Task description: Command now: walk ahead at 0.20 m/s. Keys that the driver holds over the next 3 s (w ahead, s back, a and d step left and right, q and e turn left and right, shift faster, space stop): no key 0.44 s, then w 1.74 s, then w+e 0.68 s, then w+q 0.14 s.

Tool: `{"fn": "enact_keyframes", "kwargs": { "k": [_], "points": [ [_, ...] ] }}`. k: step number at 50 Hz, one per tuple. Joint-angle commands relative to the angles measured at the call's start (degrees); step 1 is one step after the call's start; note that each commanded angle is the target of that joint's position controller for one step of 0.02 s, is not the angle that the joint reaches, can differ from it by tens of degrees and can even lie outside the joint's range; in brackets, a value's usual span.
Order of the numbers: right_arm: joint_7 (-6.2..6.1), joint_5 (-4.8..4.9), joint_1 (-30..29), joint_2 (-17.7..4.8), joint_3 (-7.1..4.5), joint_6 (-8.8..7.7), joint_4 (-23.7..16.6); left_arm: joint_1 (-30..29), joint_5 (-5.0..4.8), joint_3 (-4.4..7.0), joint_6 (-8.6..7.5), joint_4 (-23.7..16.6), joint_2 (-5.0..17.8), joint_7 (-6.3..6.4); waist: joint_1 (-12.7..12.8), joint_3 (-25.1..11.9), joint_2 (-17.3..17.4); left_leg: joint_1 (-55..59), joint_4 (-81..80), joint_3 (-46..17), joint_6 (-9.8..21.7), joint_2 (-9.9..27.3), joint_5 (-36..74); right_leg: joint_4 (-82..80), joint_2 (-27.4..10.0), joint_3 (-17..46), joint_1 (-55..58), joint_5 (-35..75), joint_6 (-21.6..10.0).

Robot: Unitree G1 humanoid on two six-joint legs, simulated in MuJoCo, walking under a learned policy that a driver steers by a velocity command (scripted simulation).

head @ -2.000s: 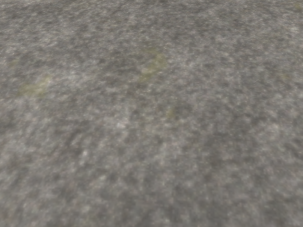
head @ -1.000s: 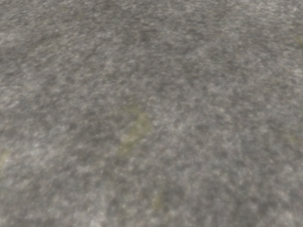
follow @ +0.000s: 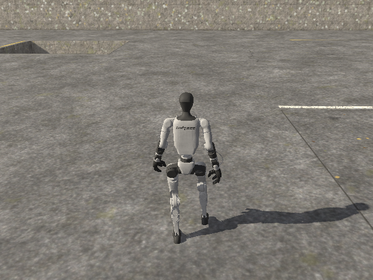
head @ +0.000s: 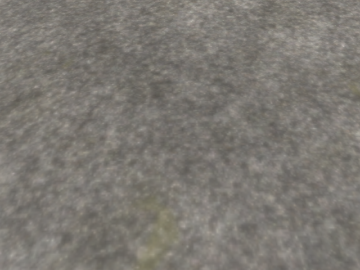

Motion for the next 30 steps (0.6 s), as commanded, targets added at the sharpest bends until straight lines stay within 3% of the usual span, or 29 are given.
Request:
{"fn": "enact_keyframes", "kwargs": {
  "k": [1, 3, 5, 6, 7, 8, 9, 10, 12, 15, 17, 18, 19, 20, 21, 23, 25, 27, 28, 30],
  "points": [
    [-0.65, 0.46, -1.75, -9.32, -1.5, -0.04, -2.25, -1.15, -0.08, -0.16, 0.2, -2.18, 2.19, -0.53, 1.37, -1.44, 5.75, -5.24, -1.73, -4.43, 7.25, 14.41, 29.84, -6.12, 2.43, -1.38, 10.21, 3.97, 0.2],
    [-0.75, 0.95, -1.79, -9.43, -1.6, 0.56, -1.58, -2.3, 0.14, -0.06, 0.08, -2.78, 3.4, -0.78, 1.5, -1.54, 6.11, -2.15, 1.65, -5.98, 6.98, 15.73, 30.23, -8.84, 3.14, -1.04, 10.6, 0.25, -0.84],
    [-1.02, 1.62, -2.95, -9.21, -1.59, 1.21, -1.35, 1.33, 0.62, 0.42, -0.4, -1.62, 4.73, -0.93, 4.23, -3.09, 5.41, -0.52, 7.54, -6.58, 4.87, 14.82, 28.67, -15.65, 4.32, -1.65, 16.41, 2.68, -2.53],
    [-1.08, 1.11, -0.48, -8.42, -1.37, 1.2, -1.01, 4.37, 1.09, 1.3, -0.67, -0.55, 7.8, -0.62, 4.63, -5.33, 2.8, -1.5, 12.49, -5.49, 2.24, 11.54, 27.28, -18.48, 2.83, 0.08, 23.6, 17.85, -3.89],
    [-0.95, -0.36, 3.82, -6.57, -0.75, 0.68, -1.16, 7.29, 1.63, 1.92, -0.63, -0.19, 11.64, -0.32, 2.37, -11.62, -2.62, -8.35, 20.49, -3.83, -0.34, 7.74, 12.85, -12.88, -4.29, 6.1, 36.81, 38.3, -7.48],
    [-0.92, -0.08, 9.03, -1.81, 0.65, 0.78, 0.63, 9.09, 1.49, 0.93, 0.17, 1.06, 8.37, -0.19, 1.64, -17.32, -10.48, -15.94, 29.46, -2.62, -3.64, 4.06, -10.41, -12.77, -12.0, 14.6, 44.88, 39.54, -15.85],
    [-1.12, 1.0, 4.59, -4.29, 0.18, 1.77, 0.0, 9.73, 0.82, -0.3, 0.71, 1.67, 3.91, -0.49, 3.91, -16.92, -10.02, -17.94, 35.14, -4.54, -5.21, 3.66, -26.81, -17.14, -13.56, 19.0, 41.24, 28.53, -17.89],
    [-1.4, 1.87, 0.71, -6.73, -0.47, 2.78, -1.26, 7.33, 0.79, -0.81, 0.75, 1.43, 3.68, -0.65, 3.87, -13.48, -7.78, -20.31, 38.58, -6.28, -5.47, 4.89, -29.86, -20.02, -12.19, 18.62, 36.65, 15.71, -16.43],
    [-2.33, 1.56, -1.48, -7.02, -1.02, 4.71, -1.07, 0.88, 1.07, -0.65, 0.85, -0.03, 5.72, -0.29, 2.13, -8.1, -4.46, -19.9, 38.13, -6.8, -6.12, 7.07, -24.96, -24.28, -9.94, 15.86, 26.84, -0.66, -13.45],
    [-2.81, 1.03, 0.46, -4.72, -0.81, 5.49, 0.79, -4.8, 1.36, -0.74, 1.68, -0.86, 5.34, 0.32, -0.56, -5.88, -5.63, -10.05, 26.75, -4.75, -5.95, 7.22, -14.34, -27.25, -5.36, 9.66, 15.95, -10.83, -10.19],
    [-2.33, 0.44, 2.36, -3.57, -0.62, 5.26, 2.55, -4.46, 0.42, -0.82, 2.27, -0.07, 4.83, 0.48, -1.61, -6.31, -4.98, -3.09, 16.85, -2.11, -4.76, 5.52, -2.53, -26.5, -2.69, 5.77, 13.39, -17.25, -8.32],
    [-2.03, -0.28, 1.75, -4.19, -0.64, 5.36, 2.51, -2.75, -0.09, -1.03, 2.38, 0.78, 4.03, 0.45, -1.17, -5.52, -3.78, -1.9, 13.59, -2.16, -3.84, 5.63, 0.0, -26.28, -1.37, 4.68, 12.79, -22.64, -6.24],
    [-1.94, -0.75, 0.43, -5.82, -0.69, 5.44, 1.71, -0.97, 0.01, -1.17, 2.44, 1.6, 3.55, 0.37, 0.05, -3.41, -1.52, -3.17, 10.48, -4.65, -2.46, 8.11, -0.63, -25.36, -0.06, 3.74, 12.39, -26.43, -3.93],
    [-2.1, -0.17, -1.26, -8.59, -1.03, 5.41, 1.11, 0.36, 0.37, -0.93, 2.66, 1.67, 3.82, 0.46, 2.47, -0.73, 2.56, -9.61, 9.03, -5.91, -1.01, 9.41, -9.61, -24.39, 2.69, 1.17, 14.72, -26.13, -2.11],
    [-2.02, 0.32, -2.73, -8.02, -0.92, 4.87, 1.29, -0.32, 0.71, -1.14, 2.74, 1.48, 3.03, 0.71, 2.89, 0.96, 5.88, -16.7, 6.66, -6.57, -0.67, 9.04, -17.09, -21.98, 4.22, -0.77, 20.56, -20.86, -1.03],
    [-2.01, 0.29, -3.9, -6.7, -0.62, 3.61, 1.55, 0.89, 0.62, -1.05, 2.67, 2.38, 3.0, 1.03, 3.44, 0.1, 7.63, -18.7, 3.8, -6.86, -1.76, 8.93, -18.28, -17.31, 5.13, -2.02, 25.66, -15.67, -1.62],
    [-2.05, 0.92, -2.88, -8.67, -1.4, 2.94, 1.4, 1.8, -0.07, -0.58, 2.5, 3.06, 3.88, 1.07, 2.81, 0.42, 9.11, -16.16, 2.65, -9.19, 0.0, 9.95, -23.92, -11.98, 7.58, -5.04, 21.93, -21.74, -2.57],
    [-2.1, 1.66, 1.06, -10.47, -2.16, 2.35, 1.72, -0.79, -0.42, -0.55, 1.6, 2.41, 2.73, 0.52, 0.59, 3.31, 11.07, -10.56, -1.22, -17.58, 4.1, 15.57, -29.68, -5.6, 9.36, -6.97, 12.31, -22.34, -2.78],
    [-2.21, 2.05, 2.23, -11.61, -2.63, 1.85, 2.01, -1.96, -0.68, -0.53, 0.89, 1.85, 2.29, 0.08, 0.01, 5.07, 12.51, -7.67, -2.54, -22.57, 6.61, 19.63, -29.27, -2.5, 8.32, -6.21, 7.76, -20.44, -3.44],
    [-2.31, 2.18, 3.84, -10.51, -2.7, 0.63, 2.4, -3.41, -1.15, -0.36, -0.59, 0.92, 2.16, -0.85, -0.41, 6.37, 12.75, -2.96, -2.15, -25.72, 8.82, 23.24, -21.18, 1.12, 5.45, -3.88, 2.14, -21.68, -4.68]
  ]
}}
